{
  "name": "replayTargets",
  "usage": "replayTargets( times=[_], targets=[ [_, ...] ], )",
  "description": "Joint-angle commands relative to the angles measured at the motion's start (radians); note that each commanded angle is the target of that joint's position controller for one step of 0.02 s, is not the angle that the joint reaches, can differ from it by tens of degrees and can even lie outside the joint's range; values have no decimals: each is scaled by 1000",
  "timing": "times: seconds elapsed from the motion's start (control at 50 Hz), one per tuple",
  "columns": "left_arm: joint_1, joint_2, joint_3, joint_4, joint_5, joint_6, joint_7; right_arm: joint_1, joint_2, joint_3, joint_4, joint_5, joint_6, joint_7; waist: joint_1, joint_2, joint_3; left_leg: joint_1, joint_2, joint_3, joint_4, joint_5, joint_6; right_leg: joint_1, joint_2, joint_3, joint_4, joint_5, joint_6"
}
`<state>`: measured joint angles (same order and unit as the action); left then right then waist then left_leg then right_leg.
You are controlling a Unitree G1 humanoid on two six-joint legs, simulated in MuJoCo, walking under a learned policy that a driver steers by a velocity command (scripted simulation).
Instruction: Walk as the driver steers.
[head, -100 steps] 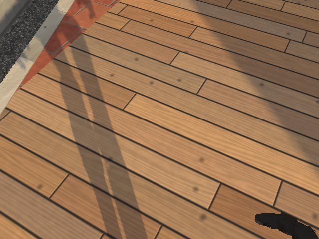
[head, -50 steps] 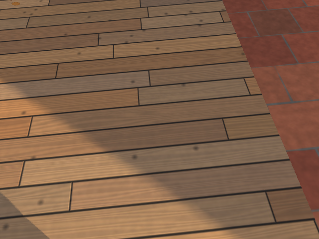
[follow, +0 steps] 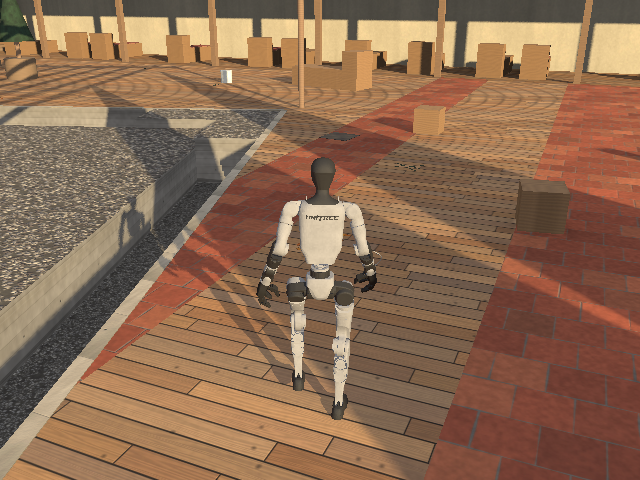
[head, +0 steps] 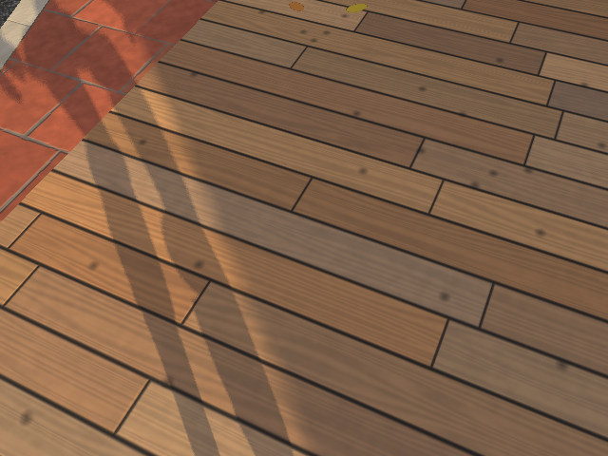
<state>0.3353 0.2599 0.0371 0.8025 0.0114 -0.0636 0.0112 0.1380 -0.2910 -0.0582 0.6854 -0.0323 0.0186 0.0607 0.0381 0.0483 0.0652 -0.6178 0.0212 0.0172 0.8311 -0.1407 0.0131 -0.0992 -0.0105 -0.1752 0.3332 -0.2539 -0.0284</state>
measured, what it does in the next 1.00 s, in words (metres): steps on the spot, turning left: left foot, then right foot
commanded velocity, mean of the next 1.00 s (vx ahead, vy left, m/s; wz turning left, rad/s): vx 0.05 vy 0.00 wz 0.32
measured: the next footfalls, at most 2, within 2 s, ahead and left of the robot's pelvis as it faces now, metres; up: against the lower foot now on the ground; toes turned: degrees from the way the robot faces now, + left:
left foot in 0.12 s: +0.18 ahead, +0.09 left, +0.00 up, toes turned +6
right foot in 0.60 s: +0.16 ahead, -0.10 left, +0.00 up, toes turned +18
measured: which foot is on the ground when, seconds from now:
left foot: up 0.00-0.10, down 0.12-0.62, up 0.64-0.86, down 0.88-1.00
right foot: down 0.00-0.12, up 0.14-0.58, down 0.60-1.00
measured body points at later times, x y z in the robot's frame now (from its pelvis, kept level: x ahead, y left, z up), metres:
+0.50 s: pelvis +0.08 +0.01 -0.01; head +0.11 +0.03 +0.44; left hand +0.14 +0.30 -0.13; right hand +0.26 -0.23 -0.12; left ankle +0.14 +0.09 -0.74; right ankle +0.14 -0.13 -0.71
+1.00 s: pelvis +0.09 -0.02 +0.00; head +0.10 -0.02 +0.45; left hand +0.11 +0.25 -0.13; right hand +0.25 -0.24 -0.14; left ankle +0.03 +0.09 -0.74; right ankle +0.12 -0.11 -0.74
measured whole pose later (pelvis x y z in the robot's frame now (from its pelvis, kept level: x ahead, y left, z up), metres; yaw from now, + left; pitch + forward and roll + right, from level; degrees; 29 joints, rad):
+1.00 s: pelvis +0.09 -0.02 +0.00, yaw +17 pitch -2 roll +0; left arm 0.21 0.22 0.01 0.85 0.01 0.00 0.02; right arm 0.22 -0.23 -0.03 0.89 -0.01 0.02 -0.02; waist 0.01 0.00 0.04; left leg -0.13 -0.03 -0.07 0.42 -0.26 0.00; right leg -0.17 0.04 -0.01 0.43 -0.23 -0.04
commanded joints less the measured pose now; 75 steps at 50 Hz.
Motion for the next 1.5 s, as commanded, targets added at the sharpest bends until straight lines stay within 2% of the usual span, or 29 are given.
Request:
replayTargets(
  times=[0.02, 0.08, 0.1, 0.12, 0.14, 0.16, 0.18, 0.22, 0.24, 0.34, 0.42, 0.5, 0.54, 0.58, 0.6, 0.62, 0.64, 0.66, 0.68, 0.74, 0.8, 0.84, 0.88, 0.9, 0.92, 0.94, 0.96, 1.18, 1.5],
  targets=[
    [-46, 147, 37, -66, -4, -5, 4, 6, -22, 2, -69, -4, -7, 9, -30, -179, -79, 166, -19, 52, -134, 41, 20, -19, -223, 24, 11, 714, -92],
    [-32, 174, 50, -61, -10, 16, 14, 37, -54, -12, -79, -15, -15, 1, -37, -171, -107, 232, -52, 68, -230, -62, 67, 40, -246, 21, 177, 772, -75],
    [-39, 175, 51, -62, -14, 26, 16, 113, -59, -19, -58, -24, -26, -7, -74, -130, -149, 323, -81, 74, -317, -18, 87, 30, -224, -2, 326, 739, -57],
    [-5, 171, 49, -63, -11, 29, 13, 199, -101, -33, -37, -35, -41, -23, -115, -31, -215, 484, -37, -12, -397, 198, 124, -63, -177, -22, 542, 542, -11],
    [55, 71, 26, -104, 18, 40, 6, 210, -207, -52, -53, -21, -49, -40, -58, 166, -276, 669, 261, -348, -320, 752, 191, -312, -76, -39, 819, -294, 30],
    [74, 102, 30, -126, 13, 66, 10, 248, -273, -80, -65, 37, -32, -42, -94, 214, -423, 781, 376, -627, -378, 829, 393, -466, 60, 127, 1009, -450, 57],
    [28, 125, 31, -115, 22, 79, 13, 224, -218, -71, -69, 53, -16, -48, -98, 60, -366, 738, 344, -540, -409, 666, 379, -509, -8, 203, 1030, -384, 62],
    [-78, 112, 28, -125, 16, 76, 15, 121, -121, -40, -64, 33, 1, -62, -57, -3, -151, 522, 216, -401, -473, 461, 293, -518, -46, 214, 917, -239, 62],
    [-70, 117, 30, -126, 23, 84, 14, 98, -104, -35, -66, 35, 3, -68, -36, 19, -125, 460, 171, -366, -487, 433, 263, -478, -53, 217, 858, -205, 65],
    [-48, 87, 24, -110, 18, 115, 9, 89, -133, -47, -55, 16, -4, -56, -19, 14, -174, 386, 117, -346, -521, 260, 226, -387, -12, 206, 729, -156, 67],
    [-105, 80, 22, -119, 14, 121, 10, 104, -117, -43, -45, 8, 8, -56, -52, 66, -148, 351, 104, -384, -575, -68, 213, -360, -8, 205, 601, -132, 59],
    [-113, 75, 18, -118, 4, 112, 11, 101, -112, -40, -34, -3, 16, -51, -65, 83, -121, 315, 104, -414, -575, -157, 201, -267, 22, 186, 462, -163, 32],
    [-88, 73, 17, -112, -2, 105, 16, 103, -107, -37, -24, -2, 20, -51, -62, 82, -113, 313, 112, -441, -560, -137, 190, -207, 38, 174, 359, -168, 11],
    [-17, 55, 12, -89, 0, 91, 22, 93, -100, -31, -13, 14, 25, -60, -21, 60, -100, 259, 89, -440, -521, -141, 145, -68, 48, 159, 119, -61, -22],
    [-22, 75, 13, -91, 9, 81, 28, 111, -74, -22, -7, 19, 21, -66, -28, 5, -85, 216, 50, -417, -481, -194, 94, -22, -8, 228, 11, -43, -42],
    [-33, 129, 15, -113, 28, 70, 32, 158, -12, -5, -8, 23, 15, -69, -53, -167, -116, 181, -36, -313, -306, -299, 40, 10, -226, 469, -113, -133, -83],
    [-114, 173, 23, -123, 26, 68, 25, 92, -51, -18, -22, 23, 10, -72, -48, -255, -15, 160, -172, -142, -216, -331, 17, -187, -347, 627, -170, -55, -170],
    [-134, 128, 15, -116, 22, 60, 22, 81, -78, -26, -9, 4, 10, -69, -58, -176, 0, 247, -120, -160, -93, -311, 6, -244, -323, 561, -150, 37, -191],
    [-166, 99, 5, -113, 13, 53, 20, 108, -68, -27, 13, 10, 11, -62, -81, -162, -19, 277, -123, -149, -47, -270, 2, -235, -267, 484, -124, 119, -177],
    [-169, 88, 1, -99, 6, 48, 22, 151, -43, -17, 55, 13, 18, -58, -83, -191, -62, 284, -106, -109, -42, -260, -23, -104, -173, 340, -35, 416, -146],
    [-92, 92, 3, -59, 4, 52, 18, 91, -7, 4, 61, 24, 21, -70, -29, -199, -90, 313, -79, -56, -226, -275, -35, 17, -170, 333, 41, 573, -147],
    [-80, 107, 9, -39, 1, 59, 20, 101, -7, 9, 84, 34, 19, -80, -34, -196, -105, 387, -76, -38, -397, -163, -29, 40, -160, 339, 80, 611, -127],
    [-78, 99, 9, -31, -1, 57, 19, 111, -43, 7, 107, 23, 7, -91, -37, -155, -120, 538, -13, -117, -521, 58, -14, -32, -144, 350, 81, 495, -67],
    [-62, 89, 8, -36, 0, 51, 12, 116, -88, 1, 115, 12, 0, -96, -12, -87, -138, 606, 60, -178, -461, 224, 0, -85, -113, 329, 81, 385, -42],
    [-50, 67, 4, -21, -9, 51, 8, 87, -87, 0, 138, 27, -1, -92, 8, 7, -103, 537, 57, -169, -419, 232, 30, -76, -61, 284, 17, 253, -31],
    [-86, 79, 5, -2, -3, 55, 12, 81, -42, 10, 142, 31, -4, -86, -26, -7, -81, 492, 51, -174, -441, 151, 30, -51, -50, 273, 17, 184, -23],
    [-108, 86, 9, 5, 1, 59, 13, 86, -36, 14, 153, 25, -7, -85, -39, -18, -56, 466, 45, -174, -465, 107, 26, -48, -56, 273, 30, 181, -26],
    [-102, 66, 6, 139, 0, 67, 12, 99, -40, 26, 298, 22, -16, -99, -30, -39, -12, 440, 44, -181, -523, -1, 32, -48, -62, 285, -15, 102, -22],
    [-50, 30, -16, 273, 0, 66, 20, 149, 7, 49, 422, 23, -20, -102, -30, -44, 0, 417, 38, -170, -533, -36, 36, -68, -64, 287, -22, 65, -19]
  ],
)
